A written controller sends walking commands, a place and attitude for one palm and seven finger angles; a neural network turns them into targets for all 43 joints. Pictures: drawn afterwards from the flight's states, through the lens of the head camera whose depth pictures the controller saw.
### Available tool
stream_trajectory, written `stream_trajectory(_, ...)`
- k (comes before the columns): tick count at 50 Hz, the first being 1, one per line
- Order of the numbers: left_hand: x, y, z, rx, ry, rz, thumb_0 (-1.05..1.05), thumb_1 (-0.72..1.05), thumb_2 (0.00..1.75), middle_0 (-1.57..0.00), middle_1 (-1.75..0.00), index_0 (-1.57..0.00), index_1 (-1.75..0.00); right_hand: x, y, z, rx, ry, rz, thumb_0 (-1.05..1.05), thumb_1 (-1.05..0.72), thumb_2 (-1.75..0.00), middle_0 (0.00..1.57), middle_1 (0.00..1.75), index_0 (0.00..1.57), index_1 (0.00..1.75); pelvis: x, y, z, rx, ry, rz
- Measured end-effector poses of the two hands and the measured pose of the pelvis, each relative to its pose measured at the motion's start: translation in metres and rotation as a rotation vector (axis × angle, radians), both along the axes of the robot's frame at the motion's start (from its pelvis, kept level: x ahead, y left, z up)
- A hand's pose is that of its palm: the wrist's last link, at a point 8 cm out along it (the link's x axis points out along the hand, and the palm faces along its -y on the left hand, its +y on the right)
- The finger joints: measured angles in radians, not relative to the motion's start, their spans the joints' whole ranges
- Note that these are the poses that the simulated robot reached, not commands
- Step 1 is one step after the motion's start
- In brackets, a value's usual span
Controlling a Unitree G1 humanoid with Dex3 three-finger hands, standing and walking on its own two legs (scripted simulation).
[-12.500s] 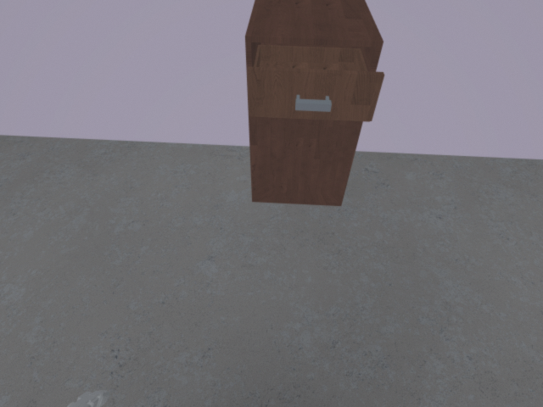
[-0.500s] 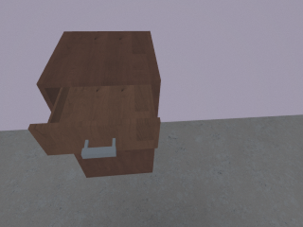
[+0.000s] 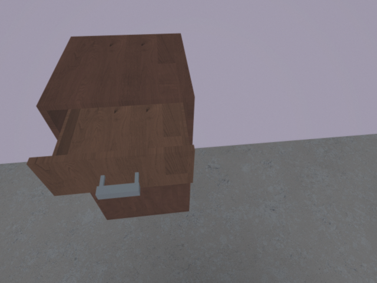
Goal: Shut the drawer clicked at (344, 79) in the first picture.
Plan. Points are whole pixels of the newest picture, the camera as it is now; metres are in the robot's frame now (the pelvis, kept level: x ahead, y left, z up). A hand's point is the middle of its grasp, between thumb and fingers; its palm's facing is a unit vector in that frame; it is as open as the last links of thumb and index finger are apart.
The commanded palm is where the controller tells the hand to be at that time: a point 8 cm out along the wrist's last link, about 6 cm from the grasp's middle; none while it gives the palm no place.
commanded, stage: look again from close up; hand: left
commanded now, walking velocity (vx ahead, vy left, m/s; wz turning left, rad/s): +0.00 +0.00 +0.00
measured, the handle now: (119, 184) +0.36 +0.21 -0.06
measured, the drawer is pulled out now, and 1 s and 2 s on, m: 0.19 0.19 0.19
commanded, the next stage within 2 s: raise the hand and make a fist in 0.04 s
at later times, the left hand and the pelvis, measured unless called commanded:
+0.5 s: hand (153, 240) +0.20 +0.09 +0.01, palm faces +0.10 -0.99 +0.12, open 6.3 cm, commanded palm +0.11 +0.18 -0.05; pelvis -0.01 -0.05 -0.05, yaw +4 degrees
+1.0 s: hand (134, 248) +0.20 +0.13 -0.03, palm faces +0.13 -0.99 -0.01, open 3.7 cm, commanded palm +0.14 +0.19 -0.01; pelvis -0.01 -0.08 -0.07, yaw +6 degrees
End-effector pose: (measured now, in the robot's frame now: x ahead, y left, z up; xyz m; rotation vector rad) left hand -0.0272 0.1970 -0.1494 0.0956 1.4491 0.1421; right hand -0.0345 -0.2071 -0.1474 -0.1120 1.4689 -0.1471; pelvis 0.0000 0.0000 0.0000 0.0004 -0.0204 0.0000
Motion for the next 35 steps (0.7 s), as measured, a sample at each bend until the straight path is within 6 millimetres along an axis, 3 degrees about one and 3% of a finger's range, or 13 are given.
stream_trajectory(9,0.006,-0.003,0.002,0.023,-0.010,0.013,0.02,0.93,0.90,-0.20,-0.30,-0.20,-0.30,0.018,-0.008,0.001,0.000,-0.070,0.005,0.01,-0.91,-0.90,0.20,0.30,0.19,0.30,0.002,-0.008,-0.002,-0.003,0.002,0.007)
stream_trajectory(12,0.050,0.023,0.036,0.163,-0.301,0.060,0.07,0.98,0.89,-0.21,-0.31,-0.22,-0.31,0.041,-0.027,0.010,-0.048,-0.265,0.032,0.03,-0.93,-0.90,0.20,0.30,0.20,0.30,0.003,-0.015,-0.005,0.025,0.017,0.025)
stream_trajectory(15,0.111,0.026,0.086,0.225,-0.645,0.080,0.07,0.98,0.89,-0.23,-0.34,-0.24,-0.34,0.076,-0.049,0.015,-0.071,-0.450,0.078,0.03,-0.93,-0.90,0.20,0.30,0.20,0.30,0.002,-0.019,-0.010,0.031,0.025,0.070)
stream_trajectory(19,0.185,-0.007,0.153,0.152,-1.132,0.039,0.05,0.96,0.90,-0.28,-0.40,-0.28,-0.40,0.136,-0.073,0.029,-0.106,-0.687,0.159,0.03,-0.93,-0.90,0.20,0.30,0.20,0.30,-0.004,-0.024,-0.019,0.007,0.065,0.093)
stream_trajectory(22,0.209,-0.042,0.169,-0.028,-1.415,0.039,0.03,0.94,0.90,-0.33,-0.45,-0.33,-0.45,0.180,-0.084,0.050,-0.129,-0.833,0.203,0.02,-0.92,-0.90,0.20,0.30,0.20,0.30,-0.009,-0.037,-0.031,0.011,0.121,0.075)
stream_trajectory(24,0.207,-0.056,0.162,-0.107,-1.510,0.035,0.02,0.93,0.90,-0.37,-0.49,-0.37,-0.49,0.206,-0.089,0.063,-0.141,-0.906,0.251,0.02,-0.92,-0.90,0.20,0.30,0.19,0.30,-0.011,-0.047,-0.041,0.015,0.148,0.067)
stream_trajectory(26,0.195,-0.061,0.141,-0.100,-1.486,0.020,0.01,0.92,0.89,-0.41,-0.53,-0.41,-0.53,0.231,-0.092,0.072,-0.145,-0.959,0.295,0.02,-0.91,-0.90,0.20,0.30,0.19,0.30,-0.013,-0.056,-0.050,0.017,0.161,0.067)
stream_trajectory(29,0.163,-0.055,0.102,-0.017,-1.303,0.018,0.00,0.91,0.89,-0.47,-0.60,-0.48,-0.59,0.263,-0.089,0.074,-0.126,-1.001,0.345,0.02,-0.91,-0.90,0.20,0.30,0.19,0.30,-0.013,-0.066,-0.062,0.020,0.185,0.076)
stream_trajectory(31,0.139,-0.041,0.088,0.065,-1.215,0.051,0.01,0.90,0.89,-0.51,-0.64,-0.52,-0.64,0.280,-0.084,0.068,-0.103,-1.013,0.368,0.01,-0.91,-0.90,0.20,0.30,0.19,0.30,-0.013,-0.073,-0.069,0.019,0.209,0.084)
stream_trajectory(33,0.121,-0.024,0.090,0.165,-1.218,0.103,0.01,0.90,0.89,-0.55,-0.68,-0.56,-0.68,0.289,-0.076,0.057,-0.072,-1.013,0.382,0.01,-0.91,-0.90,0.20,0.30,0.19,0.30,-0.012,-0.078,-0.075,0.011,0.230,0.096)
stream_trajectory(35,0.111,-0.011,0.107,0.252,-1.299,0.133,0.02,0.90,0.90,-0.59,-0.73,-0.60,-0.72,0.292,-0.068,0.041,-0.033,-0.999,0.392,0.01,-0.91,-0.90,0.20,0.30,0.19,0.30,-0.011,-0.083,-0.080,-0.002,0.244,0.111)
